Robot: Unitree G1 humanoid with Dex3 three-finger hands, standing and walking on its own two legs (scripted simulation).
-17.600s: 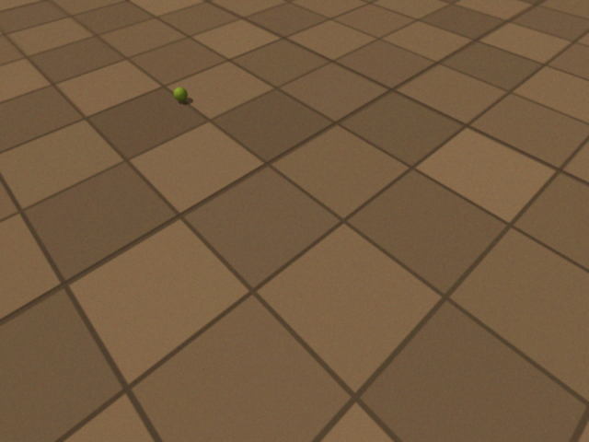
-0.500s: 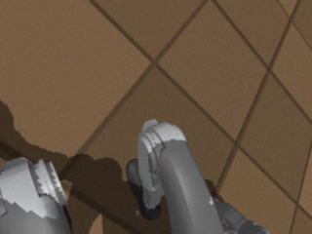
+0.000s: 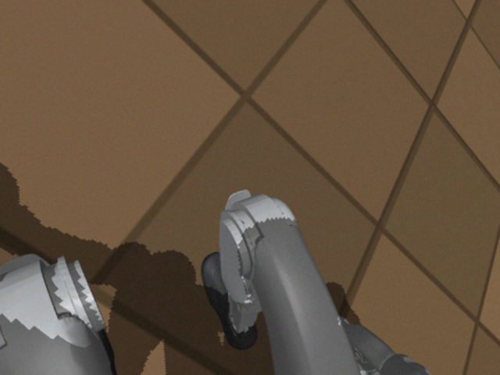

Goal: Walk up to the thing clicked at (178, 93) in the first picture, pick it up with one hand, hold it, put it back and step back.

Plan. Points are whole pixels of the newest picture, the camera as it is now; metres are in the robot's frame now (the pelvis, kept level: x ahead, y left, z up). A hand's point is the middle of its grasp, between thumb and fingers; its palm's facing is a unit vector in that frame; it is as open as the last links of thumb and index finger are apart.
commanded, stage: settle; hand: left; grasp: from above
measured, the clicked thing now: out of the picture +0.44 +0.34 -0.26
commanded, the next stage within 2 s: lift in 0.94 s
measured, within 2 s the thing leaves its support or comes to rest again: leaves its support in 0.30 s
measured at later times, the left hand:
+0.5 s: hand out of the picture +0.43 +0.35 -0.18, palm faces -0.38 -0.13 -0.92, open 10.1 cm
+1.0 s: hand out of the picture +0.42 +0.35 -0.10, palm faces -0.44 -0.11 -0.89, open 10.1 cm
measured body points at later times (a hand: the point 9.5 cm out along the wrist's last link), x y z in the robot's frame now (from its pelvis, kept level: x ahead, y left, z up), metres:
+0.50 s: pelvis +0.00 +0.00 +0.01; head +0.24 +0.12 +0.37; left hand +0.45 +0.35 -0.13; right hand +0.09 -0.26 -0.07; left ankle +0.06 +0.13 -0.26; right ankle +0.11 -0.12 -0.26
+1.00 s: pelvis -0.01 -0.01 +0.04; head +0.21 +0.09 +0.42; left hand +0.44 +0.35 -0.05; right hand +0.08 -0.27 -0.06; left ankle +0.06 +0.13 -0.26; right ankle +0.11 -0.12 -0.26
